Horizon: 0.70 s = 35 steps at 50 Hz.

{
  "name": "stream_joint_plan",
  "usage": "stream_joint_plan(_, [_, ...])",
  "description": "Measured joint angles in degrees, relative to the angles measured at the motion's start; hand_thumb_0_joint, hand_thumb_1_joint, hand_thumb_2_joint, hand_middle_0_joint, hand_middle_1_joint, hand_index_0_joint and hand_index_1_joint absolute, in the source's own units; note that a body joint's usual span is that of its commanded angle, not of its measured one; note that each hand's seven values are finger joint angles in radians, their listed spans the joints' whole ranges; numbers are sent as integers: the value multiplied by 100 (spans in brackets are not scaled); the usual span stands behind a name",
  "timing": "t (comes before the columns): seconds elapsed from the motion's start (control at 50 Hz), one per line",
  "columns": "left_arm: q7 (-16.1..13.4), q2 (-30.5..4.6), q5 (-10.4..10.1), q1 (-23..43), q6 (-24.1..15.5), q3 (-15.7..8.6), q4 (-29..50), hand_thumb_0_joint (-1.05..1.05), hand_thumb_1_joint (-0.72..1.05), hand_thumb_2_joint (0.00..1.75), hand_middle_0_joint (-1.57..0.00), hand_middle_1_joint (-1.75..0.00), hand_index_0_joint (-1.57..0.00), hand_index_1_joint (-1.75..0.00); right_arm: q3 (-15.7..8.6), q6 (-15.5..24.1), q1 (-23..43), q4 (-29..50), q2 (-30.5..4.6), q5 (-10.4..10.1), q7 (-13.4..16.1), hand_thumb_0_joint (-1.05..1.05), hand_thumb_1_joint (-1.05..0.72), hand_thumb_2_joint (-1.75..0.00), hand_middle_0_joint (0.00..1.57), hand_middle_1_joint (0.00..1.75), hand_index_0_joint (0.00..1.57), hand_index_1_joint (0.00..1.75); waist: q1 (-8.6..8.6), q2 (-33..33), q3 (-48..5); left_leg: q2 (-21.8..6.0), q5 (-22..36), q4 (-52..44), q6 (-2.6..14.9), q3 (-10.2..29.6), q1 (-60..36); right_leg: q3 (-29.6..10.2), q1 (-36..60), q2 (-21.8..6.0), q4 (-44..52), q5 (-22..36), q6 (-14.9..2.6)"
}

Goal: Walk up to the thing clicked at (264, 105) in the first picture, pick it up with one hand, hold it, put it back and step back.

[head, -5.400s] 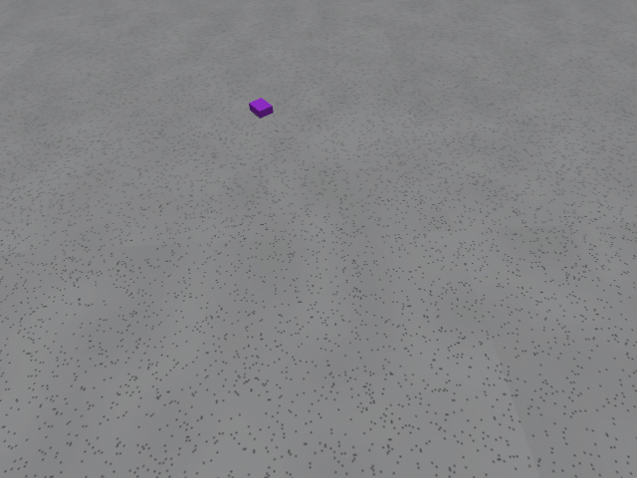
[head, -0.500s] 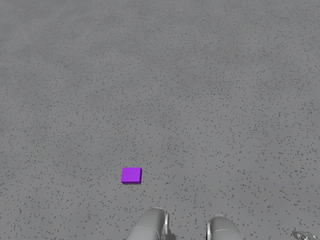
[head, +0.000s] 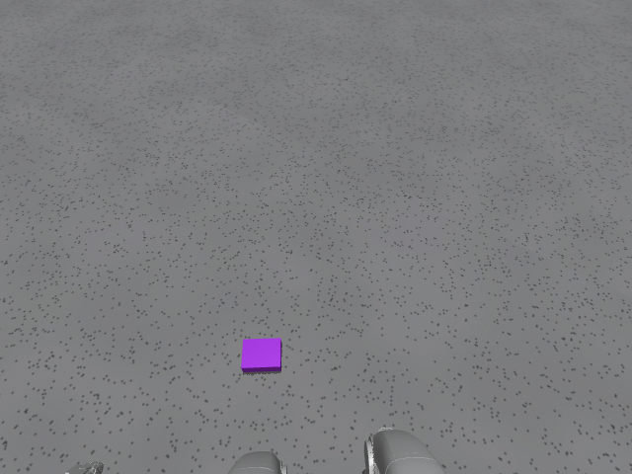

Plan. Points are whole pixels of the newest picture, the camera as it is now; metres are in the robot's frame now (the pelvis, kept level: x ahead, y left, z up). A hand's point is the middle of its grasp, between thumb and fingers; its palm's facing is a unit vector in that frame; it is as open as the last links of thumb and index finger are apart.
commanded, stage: walk up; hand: left
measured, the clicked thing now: (262, 355) +0.48 +0.19 -0.71
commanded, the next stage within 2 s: stand in 1.54 s
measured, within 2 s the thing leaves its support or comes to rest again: neither
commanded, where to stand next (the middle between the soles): +0.11 -0.05 m, yaw -1 degrees
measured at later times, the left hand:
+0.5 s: hand (169, 468) +0.14 +0.22 -0.13, palm faces -0.05 -0.93 -0.37, open 7.4 cm
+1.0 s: hand out of the picture +0.13 +0.21 -0.11, palm faces -0.04 -0.96 -0.29, open 7.4 cm
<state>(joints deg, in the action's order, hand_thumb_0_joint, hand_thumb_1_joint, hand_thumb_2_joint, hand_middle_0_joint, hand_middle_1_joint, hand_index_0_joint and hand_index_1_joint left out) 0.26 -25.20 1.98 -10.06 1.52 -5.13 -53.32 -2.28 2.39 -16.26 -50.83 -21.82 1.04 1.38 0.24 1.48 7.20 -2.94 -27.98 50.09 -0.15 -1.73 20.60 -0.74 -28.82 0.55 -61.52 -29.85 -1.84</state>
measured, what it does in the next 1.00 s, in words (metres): steps on the spot: right foot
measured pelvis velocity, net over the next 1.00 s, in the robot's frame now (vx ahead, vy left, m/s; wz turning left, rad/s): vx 0.01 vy -0.03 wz -0.05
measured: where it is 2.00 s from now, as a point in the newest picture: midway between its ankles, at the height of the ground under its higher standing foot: outside the picture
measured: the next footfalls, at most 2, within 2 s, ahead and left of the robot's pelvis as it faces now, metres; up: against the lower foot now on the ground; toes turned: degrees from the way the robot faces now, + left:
right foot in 0.16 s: +0.06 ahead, -0.17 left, +0.00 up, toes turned -3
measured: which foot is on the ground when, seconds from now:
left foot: down 0.00-1.00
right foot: up 0.00-0.14, down 0.16-1.00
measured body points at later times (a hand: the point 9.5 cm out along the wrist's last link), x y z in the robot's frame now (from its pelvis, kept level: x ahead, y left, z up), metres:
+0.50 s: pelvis +0.00 -0.04 +0.01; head +0.03 -0.04 +0.46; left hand +0.14 +0.27 -0.11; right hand +0.06 -0.36 -0.11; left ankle +0.04 +0.11 -0.70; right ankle +0.02 -0.17 -0.70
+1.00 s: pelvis +0.01 -0.03 +0.04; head +0.02 -0.03 +0.49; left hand +0.13 +0.25 -0.09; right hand +0.08 -0.35 -0.08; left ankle +0.04 +0.11 -0.70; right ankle +0.02 -0.17 -0.70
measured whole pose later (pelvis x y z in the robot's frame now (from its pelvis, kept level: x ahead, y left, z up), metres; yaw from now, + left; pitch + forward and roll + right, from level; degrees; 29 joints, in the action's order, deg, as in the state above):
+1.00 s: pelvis +0.01 -0.03 +0.04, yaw -3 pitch -2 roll +0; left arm 2.0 -19.4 -0.2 -2.1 1.3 -1.8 -63.4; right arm 0.2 1.8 -4.6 -64.4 -21.4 0.5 0.0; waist 0.0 1.0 3.3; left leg -2.7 -11.1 25.4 -2.0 -1.8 12.4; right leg -1.0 -12.6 -1.6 -27.4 -13.0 1.1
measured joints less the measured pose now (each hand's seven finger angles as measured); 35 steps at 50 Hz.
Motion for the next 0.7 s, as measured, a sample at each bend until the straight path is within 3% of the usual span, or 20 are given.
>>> stream_joint_plan(0.08, [75, 124, -10, 255, 56, 4, 182, 1, 91, 90, -20, -30, -20, -30, -46, 110, -105, 26, -139, -4, 156, 0, -90, -90, 21, 30, 21, 30, 52, 53, 157, -76, 37, -93, -39, -59, -17, -49, 118, -143, 276, 14, -19])
stream_joint_plan(0.14, [117, 164, -58, 406, 10, 23, 245, 1, 91, 90, -20, -30, -20, -30, -53, 102, -134, 34, -255, -8, 177, 0, -90, -90, 21, 30, 20, 30, 118, 44, 189, -204, 7, -60, -129, -67, 4, 3, 371, -226, 1063, 317, -55])
stream_joint_plan(0.18, [117, 214, -76, 505, -83, 37, 236, 1, 91, 90, -20, -30, -20, -30, -42, 53, -98, -3, -340, -56, 168, 0, -90, -90, 21, 30, 20, 30, 167, -80, 225, -359, -3, 159, -165, 45, 80, 106, 562, -127, 1476, 743, 127])
stream_joint_plan(0.2, [115, 228, -92, 529, -126, 58, 254, 1, 91, 90, -20, -30, -20, -30, -33, 18, -56, -42, -344, -92, 171, 0, -90, -90, 21, 30, 20, 30, 184, -92, 230, -365, 152, 375, -119, 137, 185, 132, 576, -99, 1453, 728, 182])
stream_joint_plan(0.28, [89, 346, -143, 460, -180, 194, 260, 1, 91, 90, -20, -30, -21, -30, -7, -60, 175, -179, -360, -127, 164, 1, -91, -90, 21, 30, 20, 30, 160, 9, 80, -81, -510, 810, 32, 197, 423, -21, 652, -188, 1456, 692, 135])
stream_joint_plan(0.36, [88, 423, -142, 457, -83, 314, 160, 1, 90, 90, -21, -30, -21, -30, -17, 102, 320, -218, -394, -103, 89, 0, -91, -90, 20, 30, 20, 30, 152, -58, -72, 31, 675, -467, 55, -18, 146, -119, 609, -226, 1336, 639, 243])
stream_joint_plan(0.44, [78, 345, -189, 520, 16, 272, -42, 1, 90, 90, -20, -30, -21, -30, 84, 87, 423, -348, -202, -8, 3, 0, -91, -90, 20, 30, 20, 30, 121, -23, -149, 6, 642, -406, -79, -36, 149, -152, 596, -184, 1222, 353, 91])
stream_joint_plan(0.46, [85, 318, -186, 519, 2, 245, -99, 1, 90, 90, -20, -30, -21, -30, 118, 61, 452, -395, -154, 5, -14, 0, -91, -90, 21, 30, 20, 30, 105, -47, -156, -39, 645, -421, -110, -4, 134, -93, 649, -163, 1337, 543, 81])
stream_joint_plan(0.5, [101, 276, -173, 483, -56, 191, -212, 1, 91, 90, -20, -30, -21, -30, 171, 1, 513, -499, -65, -7, -39, 0, -91, -90, 21, 30, 20, 30, 70, -88, -188, -101, 690, -507, -168, 62, 102, -8, 740, -123, 1549, 811, 173])
stream_joint_plan(0.7, [126, 454, -182, 438, -47, 308, -741, 1, 91, 90, -20, -30, -20, -30, 208, -44, 877, -936, -61, -88, -105, 0, -91, -90, 21, 30, 20, 30, -30, -205, -200, 14, 1267, -1622, -232, 10, -389, -43, 1090, -211, 2361, 1152, 204])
